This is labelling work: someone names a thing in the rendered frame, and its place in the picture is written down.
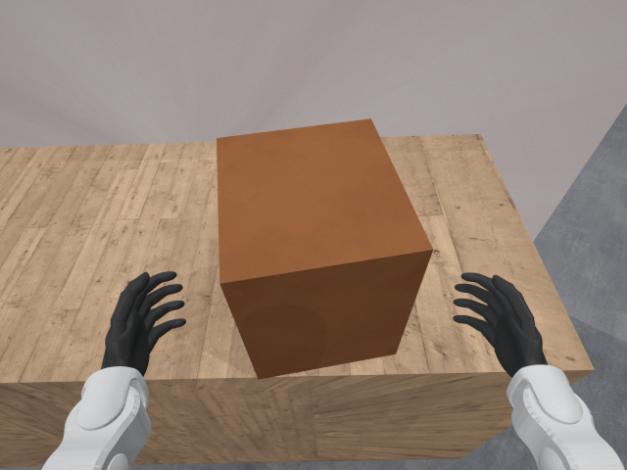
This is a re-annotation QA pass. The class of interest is right robot hand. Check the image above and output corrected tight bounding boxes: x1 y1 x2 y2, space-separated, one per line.
453 272 548 378

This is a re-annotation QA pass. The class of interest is left robot forearm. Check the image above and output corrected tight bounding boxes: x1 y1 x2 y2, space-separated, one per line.
41 366 151 470

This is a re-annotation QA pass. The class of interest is carton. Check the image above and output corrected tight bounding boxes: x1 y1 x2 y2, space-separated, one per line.
217 118 433 380

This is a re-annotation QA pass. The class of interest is pedestal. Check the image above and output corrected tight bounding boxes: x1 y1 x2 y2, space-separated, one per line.
0 134 595 468

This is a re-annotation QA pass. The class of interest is right robot forearm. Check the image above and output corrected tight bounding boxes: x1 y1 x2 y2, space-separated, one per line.
506 364 625 470

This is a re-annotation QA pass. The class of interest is left robot hand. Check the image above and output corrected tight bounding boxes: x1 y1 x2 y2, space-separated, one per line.
101 271 186 377

